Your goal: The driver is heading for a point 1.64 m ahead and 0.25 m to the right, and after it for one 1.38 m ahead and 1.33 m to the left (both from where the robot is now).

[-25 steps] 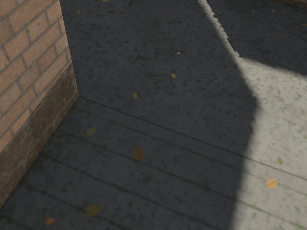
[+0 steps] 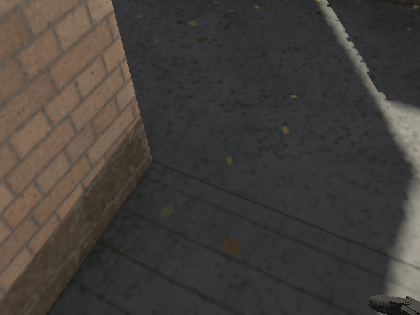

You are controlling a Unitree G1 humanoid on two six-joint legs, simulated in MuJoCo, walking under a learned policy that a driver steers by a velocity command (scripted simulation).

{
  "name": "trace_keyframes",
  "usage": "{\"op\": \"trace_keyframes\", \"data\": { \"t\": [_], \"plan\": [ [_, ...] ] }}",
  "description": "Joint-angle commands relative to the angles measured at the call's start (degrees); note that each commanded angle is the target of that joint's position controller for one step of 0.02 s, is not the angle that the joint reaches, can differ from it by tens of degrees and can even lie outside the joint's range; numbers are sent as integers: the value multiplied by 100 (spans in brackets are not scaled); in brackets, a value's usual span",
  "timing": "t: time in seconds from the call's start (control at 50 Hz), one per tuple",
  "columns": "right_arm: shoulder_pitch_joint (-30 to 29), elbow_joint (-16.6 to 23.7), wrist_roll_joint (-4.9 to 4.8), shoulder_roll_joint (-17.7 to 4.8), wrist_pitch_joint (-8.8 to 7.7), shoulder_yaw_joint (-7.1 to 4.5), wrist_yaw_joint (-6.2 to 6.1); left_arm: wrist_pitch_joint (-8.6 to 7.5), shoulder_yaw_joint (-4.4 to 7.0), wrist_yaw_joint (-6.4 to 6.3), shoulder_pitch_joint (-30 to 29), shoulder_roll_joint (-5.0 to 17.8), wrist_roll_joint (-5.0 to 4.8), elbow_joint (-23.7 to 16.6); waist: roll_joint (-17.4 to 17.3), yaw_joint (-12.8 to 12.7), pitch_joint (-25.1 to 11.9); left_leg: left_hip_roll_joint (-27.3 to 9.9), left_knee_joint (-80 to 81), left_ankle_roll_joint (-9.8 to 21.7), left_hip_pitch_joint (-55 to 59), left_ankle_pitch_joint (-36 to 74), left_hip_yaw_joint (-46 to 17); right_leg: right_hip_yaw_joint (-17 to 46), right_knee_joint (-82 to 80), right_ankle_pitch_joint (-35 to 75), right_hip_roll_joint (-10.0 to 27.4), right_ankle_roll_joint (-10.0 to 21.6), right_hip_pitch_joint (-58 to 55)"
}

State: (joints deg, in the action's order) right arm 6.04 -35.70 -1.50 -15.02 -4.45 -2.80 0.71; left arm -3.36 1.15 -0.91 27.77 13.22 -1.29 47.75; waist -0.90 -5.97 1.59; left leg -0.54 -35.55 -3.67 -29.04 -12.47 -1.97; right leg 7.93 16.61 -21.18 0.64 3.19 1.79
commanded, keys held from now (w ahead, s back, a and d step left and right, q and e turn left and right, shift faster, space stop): w+e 0.56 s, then w+q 0.44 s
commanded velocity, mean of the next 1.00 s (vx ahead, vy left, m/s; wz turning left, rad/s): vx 0.49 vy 0.00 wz -0.26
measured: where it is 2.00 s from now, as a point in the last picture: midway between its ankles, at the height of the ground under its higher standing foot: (312, 153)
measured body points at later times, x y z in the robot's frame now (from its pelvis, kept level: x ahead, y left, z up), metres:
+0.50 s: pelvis +0.23 -0.03 -0.01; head +0.26 -0.06 +0.44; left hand +0.53 +0.10 -0.06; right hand +0.15 -0.31 -0.14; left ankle +0.12 +0.15 -0.74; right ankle +0.34 -0.18 -0.70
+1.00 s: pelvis +0.49 -0.15 +0.03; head +0.51 -0.17 +0.48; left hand +0.61 +0.10 -0.08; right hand +0.60 -0.42 -0.08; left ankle +0.72 -0.07 -0.64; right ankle +0.35 -0.18 -0.71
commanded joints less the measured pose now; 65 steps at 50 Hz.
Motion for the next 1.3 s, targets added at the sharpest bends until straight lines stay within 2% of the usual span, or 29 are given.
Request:
{"op": "trace_keyframes", "data": {
  "t": [0.02, 0.06, 0.08, 0.1, 0.12, 0.14, 0.16, 0.22, 0.34, 0.44, 0.48, 0.52, 0.54, 0.56, 0.58, 0.6, 0.62, 0.7, 0.84, 1.0, 1.08, 1.1, 1.12, 1.14, 1.16, 1.18, 1.2, 1.24, 1.3],
  "plan": [
    [-405, 470, -117, -531, -127, -149, 36, -12, 352, -24, -333, 1385, -78, -414, 1211, 419, 263, 197, 755, 23, 1165, -14, 228, 1201, -369, 471, 1027, 854, 827],
    [837, 183, -115, -1024, -143, -345, -151, -68, 271, -7, -592, 1082, 45, -549, 879, 1133, -472, -100, 1051, 305, 3128, 147, -45, 874, 1090, 1621, 589, 394, 1528],
    [1901, 81, 18, -1414, -61, -431, -266, -105, 100, 5, -702, 522, 186, -762, -146, 1549, -1614, -1229, 931, 615, 4683, -548, -1148, 464, 2887, 907, 181, 125, 2298],
    [2168, -58, 203, -1779, 4, -486, -182, -164, 13, -27, -192, 194, -134, -1081, -2322, 1196, -2077, -2452, 2028, 1412, 5376, -2226, -3973, 26, 4508, -1285, -425, -163, 3841],
    [1945, -37, 246, -1144, 37, -311, -176, -142, 107, 5, -596, 738, -157, -950, -1297, 1294, -1266, -2288, 2324, 1362, 4661, -2491, -3827, 277, 5300, -1337, -82, -238, 4185],
    [1587, -125, 154, -967, 40, -263, -185, -104, 202, 47, -751, 956, -243, -1034, -1100, 1064, -653, -2246, 2318, 1421, 4175, -2560, -3272, -34, 5704, -698, 131, -185, 4684],
    [1302, -109, 147, -799, 13, -207, -175, -58, 179, 48, -1016, 928, -140, -994, -428, 1001, -288, -1956, 2380, 1385, 3633, -1837, -2623, -184, 5790, -270, 352, -196, 4572],
    [888, -246, 236, -503, -97, -113, -139, 76, 125, 187, -1167, 552, -52, -1197, -612, 694, 82, -1421, 2603, 1291, 2581, -310, -1074, -300, 5649, 305, 547, -246, 4194],
    [830, -468, 183, -876, -164, -197, -111, 207, 54, 288, -1836, 510, 32, -1683, -457, 669, 264, -1434, 2866, 1399, 2186, 769, 235, -540, 4541, 1155, 634, -477, 4123],
    [1253, -752, 67, -1237, -21, -298, -110, 203, 14, 418, -2667, 505, 7, -2096, -245, 907, 492, -1745, 2787, 1229, 2875, 1286, 761, -1036, 3393, 757, 554, -101, 4009],
    [1215, -761, 76, -1448, 55, -342, -94, 209, 125, 430, -2497, 723, 25, -2135, -466, 677, 135, -1658, 2047, 1110, 2974, 3651, 1108, -1506, 3090, 294, 93, 150, 3116],
    [1200, -719, 23, -1537, 116, -334, -131, 270, 484, 352, -916, 1299, -23, -1756, -358, -230, -881, -1312, -211, 816, 2412, 5412, 1429, -1755, 2291, 687, -644, 509, 582],
    [1258, -553, 179, -1165, 59, -193, -158, 351, 691, 243, 7, 1771, -103, -1535, 368, -555, -1286, -1038, -2020, 508, 820, 2814, 1317, -495, 2033, 872, -67, 757, -1210],
    [1710, -137, 305, -317, -102, 80, -49, 312, 712, 195, -327, 2429, -98, -1697, 2110, 298, -2142, 101, -4041, 198, -1176, -2048, 516, 3411, 673, -983, 1617, 1873, -2353],
    [889, -311, 173, -993, -262, -18, 40, 194, 506, 240, -150, 1708, -67, -1787, 979, -359, -2223, -102, -4452, 351, -1154, -2020, -523, 3600, 201, -325, 1708, 1696, -1809],
    [711, -139, -148, -1052, -294, -97, 59, 98, 432, 269, -362, 1481, 73, -1644, 905, -45, -1458, -151, -4722, 412, -1909, -1386, -299, 3459, -180, -1002, 1875, 1640, -1372],
    [506, -142, -106, -976, -311, -39, -23, 15, 394, 276, -757, 1320, 73, -1661, 181, 126, -911, -489, -4359, 481, -1787, -842, -258, 2861, -205, -709, 1712, 1432, -469],
    [1061, -548, 5, -703, 7, -42, -43, -191, 213, 267, -1292, 766, 184, -1486, 374, 713, -383, -890, -3736, 452, -626, 65, -214, 638, -448, 1267, 978, 1042, 1123],
    [181, -345, 20, -451, 173, -31, -20, -231, 258, 111, -874, 915, 265, -1053, 308, 431, 122, -469, -2437, 125, -1837, 1386, -468, -568, -912, 1917, 1032, 769, 441],
    [-966, 226, 35, -96, 87, 132, 361, 21, 310, -40, -502, 1100, 172, -638, 368, 3, 448, -226, -612, 397, -1944, 949, 552, -1362, -647, 3823, 1373, 471, -963],
    [192, 183, -2, -658, 134, -126, 414, 195, 374, -208, -781, 1487, 170, -688, 1088, 866, -629, 564, -352, 967, 168, -152, 1117, -1734, 1506, 7982, 1384, 349, -1014],
    [1184, 14, -28, -1051, 141, -320, 344, 190, 370, -238, -905, 1520, 124, -737, 868, 1437, -1147, 650, 216, 1235, 1734, 271, 818, -1823, 2767, 7430, 1200, 193, -320],
    [1969, -101, -60, -1592, 206, -482, 213, 64, 228, -205, -630, 1138, 283, -880, -127, 1534, -1800, -450, 197, 1736, 3811, 110, -910, -1689, 4544, 4129, 823, -23, 1441],
    [1888, 2, -97, -1759, 154, -505, 167, -159, 14, -22, -289, 506, 285, -1110, -1233, 1033, -2642, -1871, 1137, 3004, 5503, -1345, -4554, -798, 6613, -895, -526, -379, 3777],
    [1930, -18, 25, -1288, 111, -390, 119, -403, 144, 130, -1145, 1057, 66, -1216, -495, 1518, -2533, -1804, 1922, 2726, 5270, -1975, -4835, 175, 7010, -561, -268, -208, 4416],
    [1630, -10, 94, -1047, 67, -311, 82, -502, 157, 179, -1650, 1101, -136, -1452, -210, 1374, -1492, -1626, 1964, 2400, 4417, -1652, -3894, 74, 6756, -127, 5, -124, 4665],
    [1245, 30, 78, -912, 34, -253, 98, -543, 115, 155, -1761, 988, -32, -1513, 438, 1011, -836, -1381, 2063, 2221, 3349, -865, -3191, -25, 6182, 110, 248, -99, 4440],
    [743, 155, 134, -704, -11, -191, 97, -447, 160, 98, -1471, 966, 125, -1403, 197, 525, -417, -881, 2312, 2097, 2194, -127, -2295, -87, 5481, 413, 513, -212, 3717],
    [687, 73, 53, -777, -24, -214, 30, -269, 139, 50, -1403, 855, 252, -1365, 18, 378, -155, -625, 2441, 2093, 1365, 776, -1617, -410, 4727, 568, 541, -528, 3516]
  ]
}}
